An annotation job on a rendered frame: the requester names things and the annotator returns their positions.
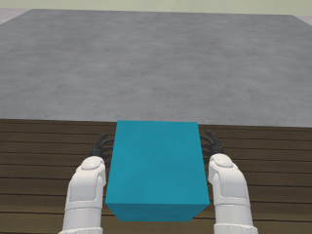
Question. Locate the robot right forearm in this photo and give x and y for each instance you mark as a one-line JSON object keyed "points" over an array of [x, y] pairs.
{"points": [[231, 197]]}

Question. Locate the carton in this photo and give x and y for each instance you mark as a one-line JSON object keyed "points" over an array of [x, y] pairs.
{"points": [[157, 172]]}

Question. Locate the robot left forearm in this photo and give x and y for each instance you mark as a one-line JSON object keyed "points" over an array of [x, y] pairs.
{"points": [[84, 198]]}

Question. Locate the robot right hand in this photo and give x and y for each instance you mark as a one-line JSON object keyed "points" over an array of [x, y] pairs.
{"points": [[214, 146]]}

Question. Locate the robot left hand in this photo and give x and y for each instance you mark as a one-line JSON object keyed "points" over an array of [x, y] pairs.
{"points": [[98, 148]]}

